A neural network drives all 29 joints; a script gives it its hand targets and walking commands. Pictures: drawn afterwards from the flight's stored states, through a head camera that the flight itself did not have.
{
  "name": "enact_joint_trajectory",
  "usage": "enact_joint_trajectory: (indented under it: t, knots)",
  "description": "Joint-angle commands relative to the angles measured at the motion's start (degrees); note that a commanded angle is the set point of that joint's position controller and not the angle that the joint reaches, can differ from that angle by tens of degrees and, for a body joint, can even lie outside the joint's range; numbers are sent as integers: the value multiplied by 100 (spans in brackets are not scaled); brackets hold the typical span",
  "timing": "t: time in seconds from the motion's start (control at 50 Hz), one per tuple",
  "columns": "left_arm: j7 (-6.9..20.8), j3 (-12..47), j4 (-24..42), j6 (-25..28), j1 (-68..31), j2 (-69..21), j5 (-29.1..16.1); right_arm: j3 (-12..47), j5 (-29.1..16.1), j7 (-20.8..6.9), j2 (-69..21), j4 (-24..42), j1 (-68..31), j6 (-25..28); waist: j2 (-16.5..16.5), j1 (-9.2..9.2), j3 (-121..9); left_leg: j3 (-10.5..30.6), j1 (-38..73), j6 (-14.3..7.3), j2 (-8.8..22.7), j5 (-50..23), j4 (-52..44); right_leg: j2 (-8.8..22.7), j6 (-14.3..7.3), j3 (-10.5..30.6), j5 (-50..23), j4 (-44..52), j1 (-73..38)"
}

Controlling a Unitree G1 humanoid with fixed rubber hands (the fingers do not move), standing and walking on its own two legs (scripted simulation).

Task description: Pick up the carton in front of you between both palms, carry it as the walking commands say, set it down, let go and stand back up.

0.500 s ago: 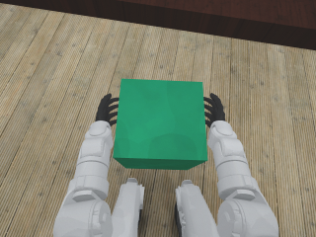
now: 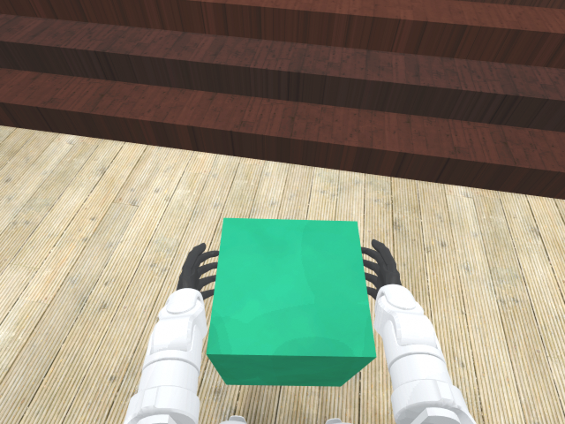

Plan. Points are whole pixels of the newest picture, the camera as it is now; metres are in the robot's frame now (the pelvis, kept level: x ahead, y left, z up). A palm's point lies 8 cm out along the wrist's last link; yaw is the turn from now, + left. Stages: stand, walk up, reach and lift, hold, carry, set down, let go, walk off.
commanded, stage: reach and lift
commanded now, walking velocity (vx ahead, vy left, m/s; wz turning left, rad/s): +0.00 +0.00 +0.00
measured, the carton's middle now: (286, 309) +0.32 +0.00 -0.09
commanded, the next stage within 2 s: hold in 1.28 s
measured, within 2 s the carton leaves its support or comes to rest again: neither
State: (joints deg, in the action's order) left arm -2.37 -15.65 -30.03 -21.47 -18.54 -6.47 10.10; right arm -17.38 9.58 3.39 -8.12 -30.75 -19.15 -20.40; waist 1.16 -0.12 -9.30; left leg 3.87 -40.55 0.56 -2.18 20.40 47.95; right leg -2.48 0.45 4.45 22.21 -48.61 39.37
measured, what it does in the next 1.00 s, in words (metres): stands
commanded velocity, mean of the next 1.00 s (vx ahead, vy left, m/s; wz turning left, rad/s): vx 0.00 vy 0.00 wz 0.00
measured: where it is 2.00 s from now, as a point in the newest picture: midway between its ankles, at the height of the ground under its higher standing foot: outside the picture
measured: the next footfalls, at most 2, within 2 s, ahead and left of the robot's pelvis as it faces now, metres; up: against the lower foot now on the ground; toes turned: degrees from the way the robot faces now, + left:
none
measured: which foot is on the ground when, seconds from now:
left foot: down 0.00-1.00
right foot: down 0.00-1.00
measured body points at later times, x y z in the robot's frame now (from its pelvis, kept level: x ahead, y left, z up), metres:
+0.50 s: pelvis -0.01 +0.00 +0.04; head -0.03 +0.00 +0.49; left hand +0.30 +0.15 +0.05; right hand +0.31 -0.15 +0.06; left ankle +0.03 +0.12 -0.70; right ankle +0.01 -0.12 -0.70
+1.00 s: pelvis +0.01 +0.00 +0.05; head -0.02 +0.01 +0.50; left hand +0.31 +0.15 +0.07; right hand +0.32 -0.15 +0.07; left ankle +0.03 +0.12 -0.70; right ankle +0.01 -0.12 -0.70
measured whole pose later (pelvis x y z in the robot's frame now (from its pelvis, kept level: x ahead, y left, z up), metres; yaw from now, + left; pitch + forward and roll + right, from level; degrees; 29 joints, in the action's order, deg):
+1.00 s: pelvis +0.01 +0.00 +0.05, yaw +0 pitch -5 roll +0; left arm 0.2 -13.6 -17.6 -38.0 -15.3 -8.8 16.1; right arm -15.1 16.2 -0.4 -9.0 -18.8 -16.3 -36.8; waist 0.6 -0.2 0.7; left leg 4.2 -7.0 0.2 -1.5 11.3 23.1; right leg -1.4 0.3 5.0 12.9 -23.6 5.9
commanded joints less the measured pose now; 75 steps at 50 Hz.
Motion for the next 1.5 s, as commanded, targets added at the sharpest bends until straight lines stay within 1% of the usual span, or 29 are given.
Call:
enact_joint_trajectory:
  t: [0.0, 0.12, 0.18, 0.28, 0.34, 0.36, 0.44, 0.54, 0.7, 0.94, 1.08, 1.26, 1.34, 1.36, 1.38, 1.42, 1.48]
  knots:
    - [1394, 3503, 301, -117, -2851, -5889, -881, 3505, -764, -1455, -5902, 36, -2634, -235, -135, -30, -2157, 150, 2292, -56, -388, -2063, -954, -357, -32, 139, -2007, 1089, -1542]
    - [1476, 3600, 737, -633, -2554, -5876, -925, 3667, -827, -1562, -5882, 473, -2343, -753, -111, -18, -1472, 118, 3039, -28, -318, -2201, -1665, -271, -13, 122, -2203, 1820, -2422]
    - [1499, 3594, 961, -900, -2499, -5800, -925, 3661, -828, -1603, -5842, 658, -2277, -1019, -76, -21, -1027, 106, 3291, -36, -292, -2074, -2006, -242, -20, 112, -2125, 2157, -2708]
    - [1567, 3147, 859, -1226, -2563, -5639, -682, 3183, -559, -1672, -5631, 524, -2336, -1328, -52, -23, -146, 77, 3359, -82, -250, -1265, -2375, -178, -78, 85, -1302, 2535, -2682]
    - [1636, 2822, 625, -1256, -2884, -5616, -516, 2864, -422, -1730, -5609, 314, -2661, -1347, -54, -32, 84, 18, 3306, -106, -234, -783, -2425, -152, -105, 56, -798, 2593, -2584]
    - [1658, 2815, 621, -1237, -3027, -5654, -517, 2857, -420, -1747, -5651, 317, -2803, -1327, -59, -29, 36, 5, 3319, -113, -228, -716, -2416, -149, -114, 44, -723, 2585, -2596]
    - [1693, 2968, 756, -1179, -3469, -5812, -616, 2982, -505, -1781, -5792, 453, -3237, -1266, -83, -15, -390, -17, 3483, -108, -226, -849, -2358, -150, -118, 22, -842, 2536, -2730]
    - [1680, 3021, 781, -1175, -3524, -5837, -644, 3065, -535, -1792, -5802, 498, -3322, -1262, -94, -17, -591, -20, 3612, -86, -239, -931, -2396, -168, -107, -2, -914, 2565, -2857]
    - [1639, 3033, 933, -1266, -3200, -5731, -607, 3051, -500, -1793, -5628, 644, -2985, -1342, -115, -8, -584, 0, 3825, -50, -243, -1394, -2538, -210, -82, -20, -1362, 2686, -3053]
    - [1571, 3288, 1478, -1435, -2531, -5673, -776, 3317, -667, -1744, -5518, 1236, -2339, -1508, -124, 0, -606, 63, 4114, -18, -269, -2208, -2681, -259, -31, 9, -2152, 2817, -3446]
    - [1554, 3387, 1735, -1525, -2339, -5616, -844, 3430, -744, -1719, -5487, 1489, -2141, -1611, -115, -7, -550, 80, 4185, -14, -287, -2373, -2727, -265, -13, 31, -2347, 2864, -3540]
    - [1561, 3467, 1939, -1642, -2362, -5527, -902, 3525, -806, -1685, -5478, 1686, -2142, -1731, -85, -8, -473, 58, 4191, -27, -301, -2222, -2763, -248, 4, 41, -2268, 2913, -3576]
    - [1537, 3856, 2437, -1784, -2302, -5535, -1141, 3881, -1005, -1638, -5505, 2181, -2058, -1882, -84, 24, -735, 86, 4406, -4, -301, -2581, -2799, -238, 29, 53, -2664, 2951, -3814]
    - [1516, 3867, 2513, -1851, -2244, -5478, -1150, 3887, -1007, -1618, -5445, 2250, -1985, -1951, -86, 25, -694, 87, 4420, 3, -301, -2599, -2828, -235, 31, 57, -2683, 2976, -3846]
    - [1497, 3815, 2515, -1918, -2182, -5405, -1123, 3834, -977, -1601, -5367, 2255, -1908, -2021, -86, 26, -574, 80, 4392, 6, -300, -2512, -2865, -231, 29, 57, -2593, 3011, -3839]
    - [1476, 3632, 2387, -2026, -2104, -5249, -1006, 3648, -877, -1585, -5209, 2128, -1820, -2129, -79, 24, -191, 54, 4261, -9, -295, -2114, -2939, -226, 9, 47, -2176, 3086, -3706]
    - [1499, 3438, 2170, -2076, -2209, -5188, -877, 3479, -798, -1619, -5146, 1934, -1981, -2171, -79, 4, 166, 25, 4101, -46, -276, -1521, -2987, -210, -25, 23, -1589, 3135, -3496]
